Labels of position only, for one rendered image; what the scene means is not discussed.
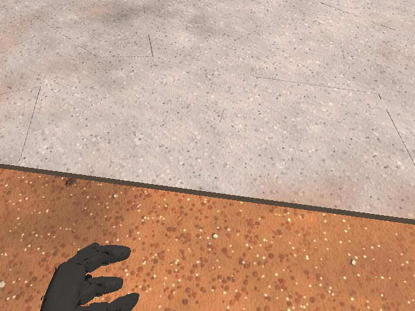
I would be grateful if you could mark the left robot hand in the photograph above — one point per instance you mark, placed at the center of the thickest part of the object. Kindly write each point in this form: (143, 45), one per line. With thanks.
(70, 287)

